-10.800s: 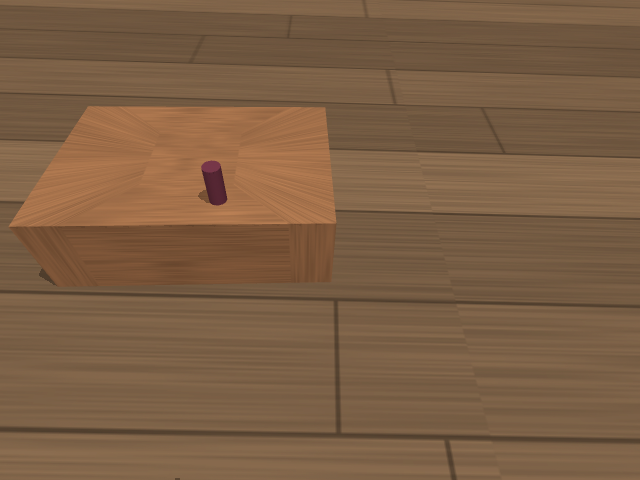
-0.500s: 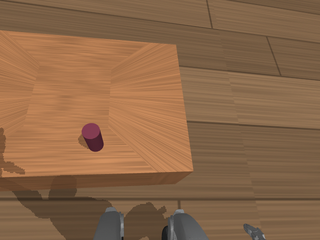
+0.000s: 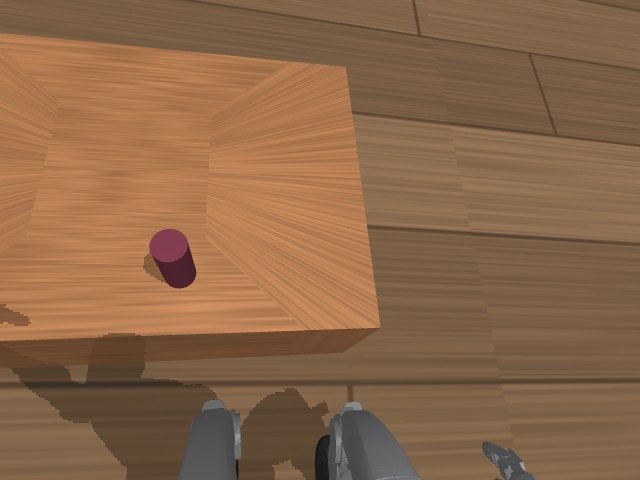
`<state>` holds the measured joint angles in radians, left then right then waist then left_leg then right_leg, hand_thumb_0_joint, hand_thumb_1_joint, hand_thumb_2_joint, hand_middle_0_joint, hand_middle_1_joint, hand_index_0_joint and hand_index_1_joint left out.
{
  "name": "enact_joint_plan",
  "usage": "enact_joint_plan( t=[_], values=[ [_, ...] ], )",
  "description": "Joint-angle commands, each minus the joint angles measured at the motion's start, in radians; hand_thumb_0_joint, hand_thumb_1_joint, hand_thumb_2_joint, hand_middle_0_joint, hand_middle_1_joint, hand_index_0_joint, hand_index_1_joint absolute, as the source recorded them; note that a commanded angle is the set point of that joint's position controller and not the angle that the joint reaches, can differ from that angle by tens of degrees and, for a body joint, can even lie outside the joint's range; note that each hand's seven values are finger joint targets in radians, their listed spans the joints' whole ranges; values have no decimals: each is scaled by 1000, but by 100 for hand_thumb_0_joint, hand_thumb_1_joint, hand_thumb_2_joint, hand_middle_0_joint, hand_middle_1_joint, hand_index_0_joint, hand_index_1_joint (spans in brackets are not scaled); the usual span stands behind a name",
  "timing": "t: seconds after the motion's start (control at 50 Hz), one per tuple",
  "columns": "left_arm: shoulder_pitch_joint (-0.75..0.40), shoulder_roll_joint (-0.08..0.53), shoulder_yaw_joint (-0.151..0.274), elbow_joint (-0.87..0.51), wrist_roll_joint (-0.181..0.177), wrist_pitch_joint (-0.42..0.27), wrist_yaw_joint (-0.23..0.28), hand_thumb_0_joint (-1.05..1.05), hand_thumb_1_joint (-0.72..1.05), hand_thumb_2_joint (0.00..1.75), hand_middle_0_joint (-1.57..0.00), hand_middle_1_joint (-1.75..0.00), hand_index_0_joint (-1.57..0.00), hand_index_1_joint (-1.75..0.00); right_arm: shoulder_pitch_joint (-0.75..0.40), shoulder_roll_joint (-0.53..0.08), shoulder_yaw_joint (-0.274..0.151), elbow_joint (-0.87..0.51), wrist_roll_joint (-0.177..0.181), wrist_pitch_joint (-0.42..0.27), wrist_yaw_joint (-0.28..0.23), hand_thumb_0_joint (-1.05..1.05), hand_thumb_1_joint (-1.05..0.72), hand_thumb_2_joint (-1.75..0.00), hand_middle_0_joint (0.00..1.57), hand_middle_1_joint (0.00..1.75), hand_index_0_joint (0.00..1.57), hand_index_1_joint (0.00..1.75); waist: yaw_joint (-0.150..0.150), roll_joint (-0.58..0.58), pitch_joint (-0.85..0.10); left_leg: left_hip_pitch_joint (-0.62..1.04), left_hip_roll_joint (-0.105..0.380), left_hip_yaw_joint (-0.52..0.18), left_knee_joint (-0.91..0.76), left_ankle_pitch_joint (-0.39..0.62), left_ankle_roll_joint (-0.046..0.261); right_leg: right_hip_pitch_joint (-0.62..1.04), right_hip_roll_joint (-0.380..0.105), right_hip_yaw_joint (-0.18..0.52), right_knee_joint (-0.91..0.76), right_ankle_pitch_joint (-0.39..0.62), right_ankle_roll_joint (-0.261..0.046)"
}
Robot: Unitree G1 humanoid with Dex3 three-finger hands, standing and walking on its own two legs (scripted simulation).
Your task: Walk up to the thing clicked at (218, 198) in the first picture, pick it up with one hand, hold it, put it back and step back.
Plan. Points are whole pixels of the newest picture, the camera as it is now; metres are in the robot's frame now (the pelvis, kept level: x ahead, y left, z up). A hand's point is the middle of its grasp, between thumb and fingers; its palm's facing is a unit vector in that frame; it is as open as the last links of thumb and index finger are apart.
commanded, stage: go down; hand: left
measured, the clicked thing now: (175, 260) +0.48 +0.19 -0.27
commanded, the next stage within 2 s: approach in 0.62 s
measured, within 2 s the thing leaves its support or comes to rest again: neither
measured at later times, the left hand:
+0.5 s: hand out of the picture +0.41 +0.39 +0.02, palm faces +0.16 -0.99 -0.07, open 17.5 cm
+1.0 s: hand out of the picture +0.42 +0.38 -0.02, palm faces +0.14 -0.99 +0.01, open 17.5 cm
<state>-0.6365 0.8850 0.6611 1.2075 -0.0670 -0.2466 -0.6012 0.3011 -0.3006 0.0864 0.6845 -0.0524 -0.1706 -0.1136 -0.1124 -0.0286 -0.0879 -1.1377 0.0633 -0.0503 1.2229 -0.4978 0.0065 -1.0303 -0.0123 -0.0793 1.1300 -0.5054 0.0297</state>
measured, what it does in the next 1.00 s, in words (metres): stands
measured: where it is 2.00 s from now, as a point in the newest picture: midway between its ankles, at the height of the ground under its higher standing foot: outside the picture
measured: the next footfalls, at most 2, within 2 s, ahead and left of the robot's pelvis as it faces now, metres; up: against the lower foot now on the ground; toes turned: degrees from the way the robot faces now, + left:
none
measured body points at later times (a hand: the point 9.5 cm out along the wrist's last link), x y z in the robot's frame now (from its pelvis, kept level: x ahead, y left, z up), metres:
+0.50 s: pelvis +0.00 +0.00 -0.01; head +0.16 +0.06 +0.41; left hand +0.40 +0.45 +0.03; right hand +0.06 -0.27 -0.10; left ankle +0.03 +0.11 -0.64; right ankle +0.01 -0.15 -0.64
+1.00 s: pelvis -0.01 +0.00 -0.04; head +0.17 +0.07 +0.37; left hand +0.40 +0.43 -0.01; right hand +0.07 -0.28 -0.13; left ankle +0.03 +0.11 -0.64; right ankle +0.01 -0.15 -0.64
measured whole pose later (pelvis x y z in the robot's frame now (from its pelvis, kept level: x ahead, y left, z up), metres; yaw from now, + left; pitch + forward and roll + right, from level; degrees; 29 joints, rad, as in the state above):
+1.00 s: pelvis -0.01 +0.00 -0.04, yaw -1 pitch +29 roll -6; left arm -0.72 0.88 0.67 1.25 -0.21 -0.42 -0.67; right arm 0.28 -0.32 0.11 0.67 -0.05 -0.18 -0.09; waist -0.13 -0.03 -0.13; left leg -1.36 0.06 -0.07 1.40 -0.55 0.01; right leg -1.25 -0.01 -0.08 1.31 -0.57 0.03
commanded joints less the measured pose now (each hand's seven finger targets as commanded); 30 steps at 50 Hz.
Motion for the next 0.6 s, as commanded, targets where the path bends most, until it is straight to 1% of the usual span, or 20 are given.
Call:
enact_joint_plan(
  t=[0.0,0.06,0.1,0.14,0.18,0.22,0.26,0.28,0.3,0.32,0.36,0.4,0.42,0.46,0.48,0.5,0.52,0.54,0.56,0.58],
  values=[
    [-278,423,59,-178,-33,-63,-1,0,-55,7,-8,-1,-4,-5,155,-214,-71,-51,5,-17,-21,0,-89,-90,20,30,20,30,23,251,-467,475,-23,-30,-137,379,1,67,28,21,-117,247,-57],
    [-292,439,59,-180,-32,-64,-5,0,-55,6,-8,-2,-4,-5,141,-213,-67,-59,6,-19,-22,0,-89,-90,20,30,20,30,24,270,-446,449,-21,-32,-150,304,-2,54,30,20,-111,201,-58],
    [-301,429,56,-180,-34,-62,-4,0,-55,6,-8,-2,-4,-5,149,-216,-70,-59,8,-17,-21,0,-89,-90,20,30,20,30,16,263,-462,459,-20,-36,-149,306,-2,52,32,19,-109,201,-58],
    [-308,454,62,-185,-33,-60,-2,0,-52,7,-8,-2,-4,-5,149,-214,-66,-63,8,-16,-21,0,-88,-90,20,30,20,30,24,280,-458,452,-22,-31,-147,292,-2,54,31,22,-111,191,-59],
    [-303,437,55,-166,-35,-57,-4,0,-54,6,-8,-2,-4,-5,153,-212,-63,-61,9,-17,-23,0,-89,-90,20,30,20,30,7,248,-463,438,-21,-31,-135,291,3,65,34,21,-112,205,-56],
    [-309,454,63,-180,-37,-57,-3,0,-54,6,-8,-2,-4,-5,150,-214,-62,-61,9,-19,-23,0,-89,-90,20,30,20,30,17,272,-466,440,-21,-36,-138,296,-1,50,33,19,-102,198,-58],
    [-313,450,61,-177,-35,-57,-7,0,-54,6,-8,-2,-4,-6,161,-215,-60,-56,8,-15,-22,0,-89,-90,20,30,20,30,17,302,-479,477,-17,-46,-128,366,-9,19,33,10,-88,219,-61],
    [-307,446,57,-175,-33,-54,-5,0,-54,7,-8,-3,-4,-6,159,-218,-61,-60,8,-16,-21,0,-89,-90,20,30,20,30,18,287,-473,484,-14,-50,-135,371,-10,14,34,7,-88,212,-62],
    [-313,462,65,-181,-35,-57,-8,0,-53,7,-8,-2,-4,-6,153,-217,-60,-58,9,-17,-21,0,-88,-90,20,30,20,30,24,312,-463,483,-11,-56,-140,350,-15,-2,36,5,-80,194,-62],
    [-314,442,56,-159,-37,-53,-7,0,-54,7,-8,-3,-4,-6,163,-218,-60,-58,9,-16,-19,0,-89,-90,20,30,20,30,15,300,-462,485,-9,-63,-139,370,-15,-6,35,3,-79,205,-61],
    [-336,447,58,-188,-40,-57,-9,0,-54,7,-8,-3,-4,-6,159,-218,-62,-62,10,-16,-19,0,-89,-90,20,30,20,30,15,301,-470,486,-9,-61,-139,338,-14,-5,36,6,-81,191,-61],
    [-338,444,57,-183,-42,-56,-10,0,-53,7,-8,-3,-4,-6,168,-217,-58,-60,9,-15,-18,0,-89,-90,20,30,20,30,5,288,-476,472,-13,-53,-129,360,-9,15,35,9,-84,218,-59],
    [-339,449,58,-200,-44,-56,-9,0,-54,7,-8,-3,-4,-6,164,-218,-59,-65,11,-15,-18,0,-89,-90,20,30,20,30,15,283,-479,473,-15,-49,-132,346,-7,20,34,13,-88,211,-59],
    [-348,439,48,-196,-44,-52,-8,0,-54,7,-8,-3,-4,-6,167,-216,-60,-63,11,-13,-18,0,-89,-90,20,30,20,30,6,276,-474,466,-17,-41,-132,323,-3,34,35,19,-101,204,-58],
    [-352,458,67,-198,-44,-55,-8,0,-54,7,-8,-3,-4,-6,167,-217,-59,-59,12,-15,-20,0,-89,-90,20,30,20,30,8,294,-476,470,-13,-56,-135,312,-10,6,36,10,-83,187,-59],
    [-351,454,60,-199,-44,-55,-6,0,-53,7,-8,-3,-4,-6,163,-217,-60,-59,11,-15,-18,0,-89,-90,20,30,20,30,15,308,-472,474,-11,-61,-140,305,-12,-4,35,10,-81,177,-59],
    [-349,439,56,-184,-47,-53,-8,0,-53,6,-8,-3,-4,-6,168,-217,-59,-59,11,-16,-19,0,-89,-90,20,30,20,30,10,302,-475,489,-10,-65,-136,330,-14,-12,37,6,-79,186,-60],
    [-363,450,61,-210,-46,-57,-10,0,-51,7,-8,-3,-4,-6,169,-219,-61,-58,11,-15,-18,0,-89,-90,20,30,20,30,13,312,-495,508,-7,-68,-132,349,-17,-21,38,4,-77,190,-61],
    [-346,445,61,-186,-45,-55,-10,0,-50,7,-8,-2,-4,-6,169,-218,-56,-59,9,-13,-19,0,-89,-90,20,30,20,30,7,305,-493,509,-7,-68,-126,393,-16,-19,36,2,-74,217,-60],
    [-340,451,61,-189,-45,-52,-9,0,-50,8,-8,-3,-4,-6,173,-215,-54,-63,9,-10,-19,0,-89,-90,20,30,20,30,13,278,-478,478,-16,-50,-123,372,-7,17,35,11,-92,219,-60]
  ],
)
